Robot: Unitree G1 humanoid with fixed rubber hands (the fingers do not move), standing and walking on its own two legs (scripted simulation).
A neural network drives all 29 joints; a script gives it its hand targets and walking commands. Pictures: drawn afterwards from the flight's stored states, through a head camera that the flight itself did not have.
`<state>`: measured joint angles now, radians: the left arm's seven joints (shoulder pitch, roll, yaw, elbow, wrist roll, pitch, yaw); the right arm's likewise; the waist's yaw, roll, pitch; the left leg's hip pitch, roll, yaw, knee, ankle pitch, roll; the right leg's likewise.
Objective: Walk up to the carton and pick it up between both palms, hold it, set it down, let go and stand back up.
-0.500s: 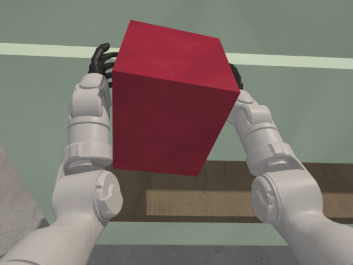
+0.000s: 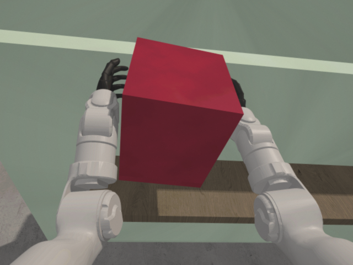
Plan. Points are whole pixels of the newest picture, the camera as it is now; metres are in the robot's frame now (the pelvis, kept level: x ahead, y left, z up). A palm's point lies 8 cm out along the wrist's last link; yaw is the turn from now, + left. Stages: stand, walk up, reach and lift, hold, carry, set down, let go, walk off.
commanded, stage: set down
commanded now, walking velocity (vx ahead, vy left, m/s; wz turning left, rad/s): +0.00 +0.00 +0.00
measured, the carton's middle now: (170, 117) +0.39 +0.00 +0.19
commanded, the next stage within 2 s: none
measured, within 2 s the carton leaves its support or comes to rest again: neither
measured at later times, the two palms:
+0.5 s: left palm (112, 107) +0.40 +0.13 +0.20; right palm (234, 123) +0.38 -0.16 +0.18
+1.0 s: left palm (116, 119) +0.41 +0.12 +0.16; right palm (230, 135) +0.38 -0.16 +0.14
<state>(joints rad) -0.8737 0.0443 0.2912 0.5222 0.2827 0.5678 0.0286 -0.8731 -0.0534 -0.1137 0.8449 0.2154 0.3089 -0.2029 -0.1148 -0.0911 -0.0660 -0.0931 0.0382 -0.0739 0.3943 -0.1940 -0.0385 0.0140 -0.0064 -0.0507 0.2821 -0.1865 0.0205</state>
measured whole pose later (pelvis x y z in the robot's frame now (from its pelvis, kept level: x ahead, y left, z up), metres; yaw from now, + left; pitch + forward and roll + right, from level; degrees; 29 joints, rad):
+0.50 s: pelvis +0.00 +0.00 +0.00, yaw -1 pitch -4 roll -2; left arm -0.85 0.02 0.31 0.65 0.25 0.42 0.05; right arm -0.82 -0.03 -0.19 0.86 0.10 0.25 -0.18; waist -0.08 -0.05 -0.07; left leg -0.14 0.05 -0.07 0.38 -0.18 -0.04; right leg -0.04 0.00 -0.04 0.27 -0.17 0.02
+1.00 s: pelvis +0.01 +0.00 +0.00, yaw -1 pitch -3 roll -1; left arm -0.82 0.01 0.32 0.76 0.26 0.32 0.04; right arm -0.75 0.02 -0.26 0.90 0.00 0.16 -0.16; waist -0.06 -0.06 -0.06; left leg -0.14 0.04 -0.05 0.36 -0.18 -0.04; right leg -0.05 0.00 -0.03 0.27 -0.18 0.02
